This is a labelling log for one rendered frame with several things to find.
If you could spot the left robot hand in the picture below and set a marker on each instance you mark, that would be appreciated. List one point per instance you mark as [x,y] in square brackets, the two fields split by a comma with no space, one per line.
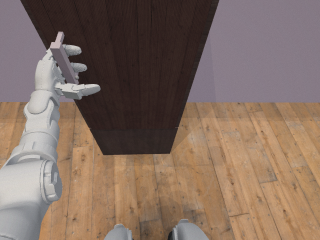
[47,75]

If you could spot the robot left thigh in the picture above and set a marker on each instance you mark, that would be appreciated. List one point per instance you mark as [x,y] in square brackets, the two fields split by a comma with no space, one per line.
[120,233]

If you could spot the cupboard door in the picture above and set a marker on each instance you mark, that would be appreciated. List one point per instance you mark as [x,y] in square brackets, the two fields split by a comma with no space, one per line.
[140,52]

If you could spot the robot left forearm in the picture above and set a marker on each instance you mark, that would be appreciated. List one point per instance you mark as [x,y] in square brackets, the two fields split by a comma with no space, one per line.
[40,136]

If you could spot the handle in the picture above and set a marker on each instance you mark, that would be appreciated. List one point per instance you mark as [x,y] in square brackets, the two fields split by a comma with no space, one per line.
[62,59]

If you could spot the robot left shin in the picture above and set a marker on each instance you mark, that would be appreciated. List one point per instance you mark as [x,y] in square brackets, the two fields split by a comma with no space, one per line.
[119,226]

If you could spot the left robot upper arm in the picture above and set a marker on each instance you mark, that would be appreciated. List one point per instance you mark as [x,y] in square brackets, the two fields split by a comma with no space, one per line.
[26,192]

